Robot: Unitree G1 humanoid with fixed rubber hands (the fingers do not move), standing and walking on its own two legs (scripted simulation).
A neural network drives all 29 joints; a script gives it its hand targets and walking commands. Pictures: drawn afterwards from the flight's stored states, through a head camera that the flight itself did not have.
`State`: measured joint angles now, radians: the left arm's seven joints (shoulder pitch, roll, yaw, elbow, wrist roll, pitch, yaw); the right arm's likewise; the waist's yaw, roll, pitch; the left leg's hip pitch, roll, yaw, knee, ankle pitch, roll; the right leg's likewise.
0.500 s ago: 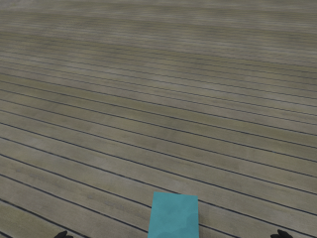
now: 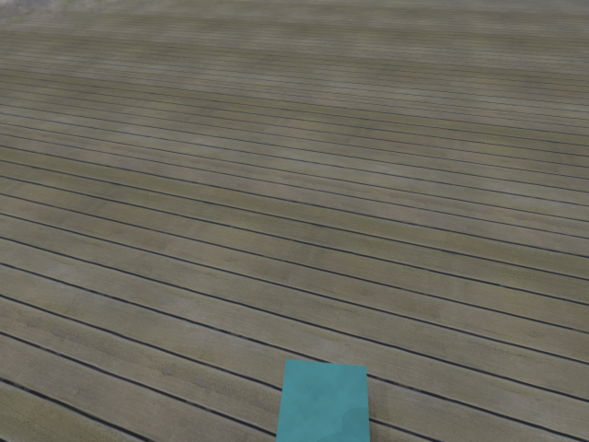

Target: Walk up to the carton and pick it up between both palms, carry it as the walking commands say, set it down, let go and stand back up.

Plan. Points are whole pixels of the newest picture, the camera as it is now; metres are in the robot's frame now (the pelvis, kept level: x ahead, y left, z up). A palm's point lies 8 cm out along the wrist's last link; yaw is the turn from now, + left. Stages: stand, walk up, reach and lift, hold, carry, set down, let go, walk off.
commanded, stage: stand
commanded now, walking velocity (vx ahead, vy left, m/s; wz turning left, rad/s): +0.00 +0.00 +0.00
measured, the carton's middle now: (323, 419) +0.45 -0.04 -0.70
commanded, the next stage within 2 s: none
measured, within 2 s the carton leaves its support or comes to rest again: neither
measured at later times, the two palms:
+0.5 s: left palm out of the picture +0.07 +0.31 -0.10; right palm out of the picture +0.07 -0.31 -0.10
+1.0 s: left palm out of the picture +0.06 +0.31 -0.10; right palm out of the picture +0.07 -0.32 -0.10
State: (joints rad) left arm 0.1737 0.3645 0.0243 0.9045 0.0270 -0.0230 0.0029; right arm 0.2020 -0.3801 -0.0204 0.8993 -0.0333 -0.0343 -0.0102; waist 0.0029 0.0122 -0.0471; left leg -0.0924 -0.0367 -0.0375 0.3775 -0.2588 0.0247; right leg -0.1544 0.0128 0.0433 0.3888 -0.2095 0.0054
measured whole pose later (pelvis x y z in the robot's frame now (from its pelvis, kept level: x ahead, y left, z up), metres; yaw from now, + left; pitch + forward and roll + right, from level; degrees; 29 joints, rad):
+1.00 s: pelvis -0.02 +0.00 +0.00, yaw +0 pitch -2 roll +0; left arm 0.13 0.39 -0.01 1.06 0.01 -0.03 0.00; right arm 0.14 -0.40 0.00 1.04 -0.01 -0.03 -0.01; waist 0.01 0.00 0.01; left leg -0.09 -0.04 -0.05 0.33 -0.20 0.02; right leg -0.15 0.01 0.05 0.34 -0.16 0.01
